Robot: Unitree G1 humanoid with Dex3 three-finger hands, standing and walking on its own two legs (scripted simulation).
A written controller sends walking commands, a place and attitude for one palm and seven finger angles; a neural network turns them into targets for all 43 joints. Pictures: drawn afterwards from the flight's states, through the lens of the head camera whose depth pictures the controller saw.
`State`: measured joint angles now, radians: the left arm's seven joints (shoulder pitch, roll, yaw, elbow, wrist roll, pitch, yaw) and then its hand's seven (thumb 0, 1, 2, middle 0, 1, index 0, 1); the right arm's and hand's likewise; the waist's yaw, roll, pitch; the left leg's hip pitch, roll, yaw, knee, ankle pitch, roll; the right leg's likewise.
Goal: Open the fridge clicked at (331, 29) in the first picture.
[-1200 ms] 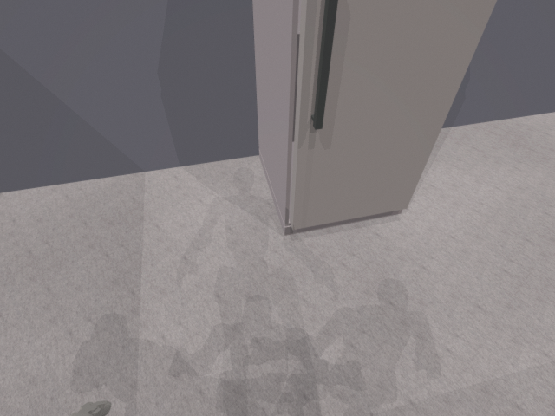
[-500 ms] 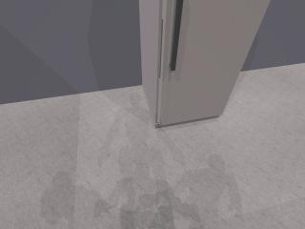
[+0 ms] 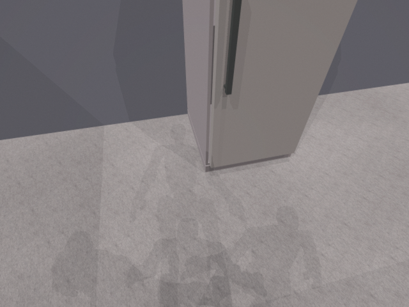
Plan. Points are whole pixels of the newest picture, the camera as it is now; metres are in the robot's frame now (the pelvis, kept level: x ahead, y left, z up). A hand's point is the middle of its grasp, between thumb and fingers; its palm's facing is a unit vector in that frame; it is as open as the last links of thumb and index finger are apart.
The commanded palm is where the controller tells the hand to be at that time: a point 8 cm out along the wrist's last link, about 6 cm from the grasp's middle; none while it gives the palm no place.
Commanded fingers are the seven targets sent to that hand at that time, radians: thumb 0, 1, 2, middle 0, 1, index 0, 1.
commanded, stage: look at it before walking up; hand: left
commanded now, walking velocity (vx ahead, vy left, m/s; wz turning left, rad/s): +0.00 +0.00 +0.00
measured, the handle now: (231, 40) +0.98 -0.04 +0.09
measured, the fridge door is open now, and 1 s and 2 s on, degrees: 0 0 0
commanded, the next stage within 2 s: walk to a spot facing it in 0.24 s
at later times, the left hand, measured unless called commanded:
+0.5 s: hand out of the picture +0.08 +0.24 -0.16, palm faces -0.05 -0.94 -0.33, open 7.4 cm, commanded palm none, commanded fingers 0.00 0.90 0.90 -0.20 -0.30 -0.20 -0.30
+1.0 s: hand out of the picture +0.07 +0.17 -0.17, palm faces -0.24 -0.94 -0.24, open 7.4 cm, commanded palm none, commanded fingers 0.00 0.90 0.90 -0.20 -0.30 -0.20 -0.30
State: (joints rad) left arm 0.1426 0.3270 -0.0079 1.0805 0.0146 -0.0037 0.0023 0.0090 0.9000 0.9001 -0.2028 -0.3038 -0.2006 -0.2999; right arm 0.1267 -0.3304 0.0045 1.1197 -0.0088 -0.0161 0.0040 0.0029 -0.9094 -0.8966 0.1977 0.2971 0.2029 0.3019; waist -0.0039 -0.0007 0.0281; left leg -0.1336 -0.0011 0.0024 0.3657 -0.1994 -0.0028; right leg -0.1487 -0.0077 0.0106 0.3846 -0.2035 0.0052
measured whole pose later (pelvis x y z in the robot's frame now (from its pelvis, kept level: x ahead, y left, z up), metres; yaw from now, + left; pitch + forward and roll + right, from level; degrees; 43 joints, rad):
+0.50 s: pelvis +0.01 +0.00 +0.00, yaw -3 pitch -1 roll +0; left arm 0.17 0.32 0.01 1.05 0.01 0.03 0.01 0.01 0.90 0.90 -0.20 -0.30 -0.20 -0.30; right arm 0.10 -0.31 -0.01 1.08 -0.01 0.00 -0.01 0.00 -0.91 -0.90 0.20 0.30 0.20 0.30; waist 0.02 -0.01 0.04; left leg -0.15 0.01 0.05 0.41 -0.24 0.00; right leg -0.19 0.00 0.06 0.44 -0.23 0.01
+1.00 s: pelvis -0.02 -0.01 -0.01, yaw -18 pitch +1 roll +2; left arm 0.27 0.19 0.05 0.93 0.02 0.04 0.00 0.01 0.90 0.90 -0.20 -0.30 -0.20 -0.30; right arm 0.14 -0.23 -0.06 0.96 -0.01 0.04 -0.02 0.00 -0.91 -0.90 0.20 0.30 0.20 0.30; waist 0.04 0.00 0.06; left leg -0.42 0.04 0.00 0.94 -0.40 -0.07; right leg -0.32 0.07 0.10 0.49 -0.18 -0.05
